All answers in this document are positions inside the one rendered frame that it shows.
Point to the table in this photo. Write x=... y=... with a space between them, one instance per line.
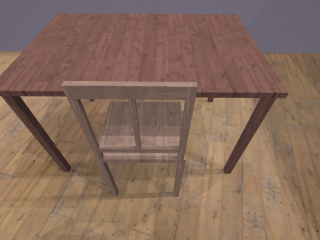
x=214 y=50

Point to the chair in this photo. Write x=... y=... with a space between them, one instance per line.
x=136 y=131

